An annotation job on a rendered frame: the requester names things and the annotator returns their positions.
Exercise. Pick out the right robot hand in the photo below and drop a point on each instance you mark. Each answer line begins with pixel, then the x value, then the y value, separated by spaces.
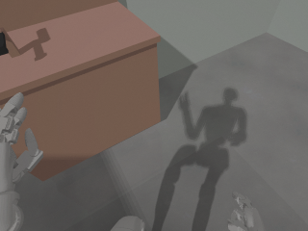
pixel 249 220

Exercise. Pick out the left robot forearm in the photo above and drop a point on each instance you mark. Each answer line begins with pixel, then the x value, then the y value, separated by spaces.
pixel 11 215

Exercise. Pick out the robot left thigh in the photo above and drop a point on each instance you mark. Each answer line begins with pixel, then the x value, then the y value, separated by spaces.
pixel 129 223

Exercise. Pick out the left robot hand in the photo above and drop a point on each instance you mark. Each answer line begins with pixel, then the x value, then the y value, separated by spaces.
pixel 11 118

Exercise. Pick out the counter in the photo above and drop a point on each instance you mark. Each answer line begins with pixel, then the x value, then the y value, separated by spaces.
pixel 88 71

